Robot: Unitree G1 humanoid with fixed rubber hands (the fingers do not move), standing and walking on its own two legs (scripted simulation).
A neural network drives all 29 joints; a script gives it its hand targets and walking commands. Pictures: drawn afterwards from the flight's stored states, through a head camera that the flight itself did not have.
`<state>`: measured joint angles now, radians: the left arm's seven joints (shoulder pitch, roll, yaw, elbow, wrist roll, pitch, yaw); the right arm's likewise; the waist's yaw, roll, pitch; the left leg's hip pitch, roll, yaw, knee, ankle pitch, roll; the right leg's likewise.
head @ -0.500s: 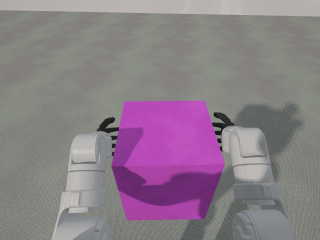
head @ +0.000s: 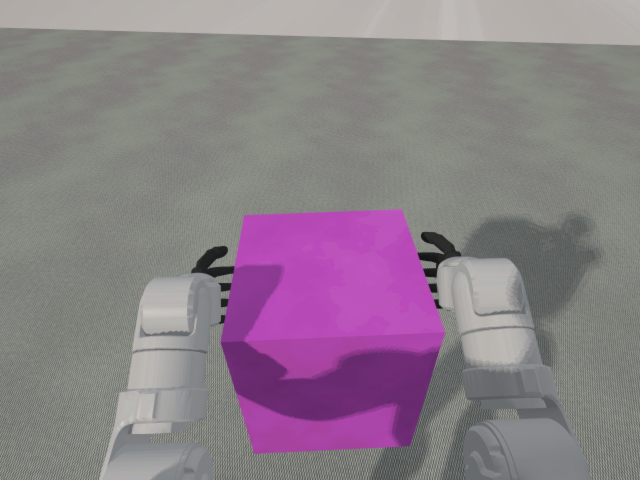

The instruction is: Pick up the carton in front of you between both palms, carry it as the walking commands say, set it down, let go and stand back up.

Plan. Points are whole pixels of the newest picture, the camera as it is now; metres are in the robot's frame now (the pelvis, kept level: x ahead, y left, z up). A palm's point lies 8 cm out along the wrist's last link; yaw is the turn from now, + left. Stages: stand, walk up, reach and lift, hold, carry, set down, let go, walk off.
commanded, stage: carry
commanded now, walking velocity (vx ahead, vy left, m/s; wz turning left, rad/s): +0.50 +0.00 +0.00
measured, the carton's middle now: (328, 331) +0.33 +0.00 +0.05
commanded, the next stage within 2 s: none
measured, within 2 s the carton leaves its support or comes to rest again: neither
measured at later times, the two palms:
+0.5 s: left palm (241, 189) +0.58 +0.14 +0.11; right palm (413, 175) +0.61 -0.16 +0.11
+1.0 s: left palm (253, 123) +0.85 +0.15 +0.11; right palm (388, 121) +0.84 -0.15 +0.11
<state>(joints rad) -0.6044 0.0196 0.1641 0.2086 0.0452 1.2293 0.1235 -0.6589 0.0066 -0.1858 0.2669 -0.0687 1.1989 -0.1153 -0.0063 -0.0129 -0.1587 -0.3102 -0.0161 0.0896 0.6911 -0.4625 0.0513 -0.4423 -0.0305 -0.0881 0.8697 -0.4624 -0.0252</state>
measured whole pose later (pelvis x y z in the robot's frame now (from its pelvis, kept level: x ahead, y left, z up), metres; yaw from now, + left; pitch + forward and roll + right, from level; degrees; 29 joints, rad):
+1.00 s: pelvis +0.58 +0.01 +0.03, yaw -2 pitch +4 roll -1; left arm -0.14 -0.13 0.10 -0.30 0.13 1.21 0.07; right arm -0.15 0.13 -0.11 -0.28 -0.10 1.19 -0.09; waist -0.03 0.00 -0.10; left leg -0.18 0.00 0.21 0.30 -0.20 0.08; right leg -0.58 -0.11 -0.08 0.91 -0.23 0.02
